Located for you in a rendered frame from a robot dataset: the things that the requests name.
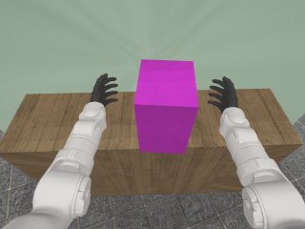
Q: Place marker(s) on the left robot hand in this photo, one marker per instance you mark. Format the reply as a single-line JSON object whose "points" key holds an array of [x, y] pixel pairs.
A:
{"points": [[98, 94]]}

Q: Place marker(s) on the pedestal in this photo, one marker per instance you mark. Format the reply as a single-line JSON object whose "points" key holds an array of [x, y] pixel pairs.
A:
{"points": [[43, 123]]}

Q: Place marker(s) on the right robot upper arm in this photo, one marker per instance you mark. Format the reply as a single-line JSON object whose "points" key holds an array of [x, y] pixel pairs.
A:
{"points": [[273, 205]]}

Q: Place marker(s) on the carton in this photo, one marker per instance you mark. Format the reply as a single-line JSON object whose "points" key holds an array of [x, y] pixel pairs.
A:
{"points": [[165, 105]]}

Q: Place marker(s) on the left robot forearm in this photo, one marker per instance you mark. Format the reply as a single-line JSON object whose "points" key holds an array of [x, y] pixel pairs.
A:
{"points": [[82, 144]]}

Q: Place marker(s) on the right robot forearm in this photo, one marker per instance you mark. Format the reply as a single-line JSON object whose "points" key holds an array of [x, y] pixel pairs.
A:
{"points": [[252, 162]]}

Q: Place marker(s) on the right robot hand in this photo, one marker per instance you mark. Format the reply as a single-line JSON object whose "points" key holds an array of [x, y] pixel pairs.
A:
{"points": [[228, 98]]}

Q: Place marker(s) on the left robot upper arm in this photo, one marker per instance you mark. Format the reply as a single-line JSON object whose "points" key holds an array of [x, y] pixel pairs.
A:
{"points": [[61, 197]]}

